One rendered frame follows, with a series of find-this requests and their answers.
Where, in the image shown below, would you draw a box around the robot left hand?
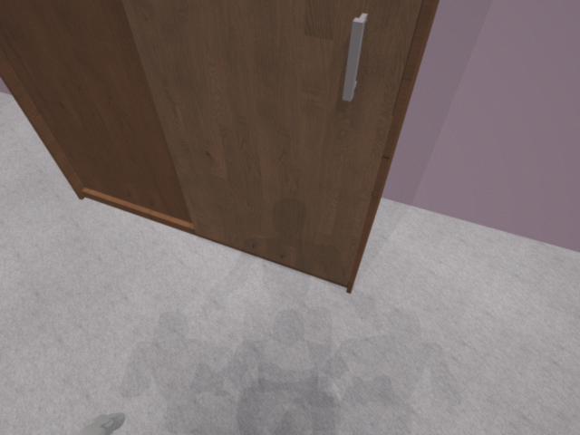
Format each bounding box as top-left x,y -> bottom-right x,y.
77,412 -> 126,435

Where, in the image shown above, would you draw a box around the wardrobe door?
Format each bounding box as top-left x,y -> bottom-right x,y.
0,0 -> 192,223
122,0 -> 422,285

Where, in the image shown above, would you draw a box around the handle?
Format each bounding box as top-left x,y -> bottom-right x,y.
343,14 -> 368,102

